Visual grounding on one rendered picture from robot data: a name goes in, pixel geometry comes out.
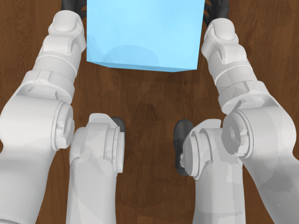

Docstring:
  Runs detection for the carton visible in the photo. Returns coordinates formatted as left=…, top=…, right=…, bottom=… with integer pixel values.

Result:
left=86, top=0, right=205, bottom=72

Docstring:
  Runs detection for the robot right foot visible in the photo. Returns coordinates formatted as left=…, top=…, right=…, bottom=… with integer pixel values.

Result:
left=173, top=119, right=194, bottom=176

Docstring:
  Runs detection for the robot left upper arm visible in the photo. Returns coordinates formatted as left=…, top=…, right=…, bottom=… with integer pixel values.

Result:
left=0, top=95, right=75, bottom=224

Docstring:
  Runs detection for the robot right forearm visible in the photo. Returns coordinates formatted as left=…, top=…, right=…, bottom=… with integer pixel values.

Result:
left=201, top=18, right=296, bottom=134

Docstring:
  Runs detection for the robot right hand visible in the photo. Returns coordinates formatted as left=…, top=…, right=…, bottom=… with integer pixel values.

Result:
left=203, top=0, right=230, bottom=27

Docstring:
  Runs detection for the robot left hand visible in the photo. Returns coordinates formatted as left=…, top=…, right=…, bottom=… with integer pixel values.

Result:
left=61, top=0, right=87, bottom=20

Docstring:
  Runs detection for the robot right upper arm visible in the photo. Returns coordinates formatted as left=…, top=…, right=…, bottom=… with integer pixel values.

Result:
left=221, top=106, right=299, bottom=224

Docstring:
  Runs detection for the right robot shin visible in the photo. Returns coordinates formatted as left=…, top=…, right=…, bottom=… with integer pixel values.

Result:
left=180, top=119, right=243, bottom=173

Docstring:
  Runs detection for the robot left forearm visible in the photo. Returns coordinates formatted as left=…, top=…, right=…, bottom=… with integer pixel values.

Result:
left=0, top=10, right=86, bottom=141

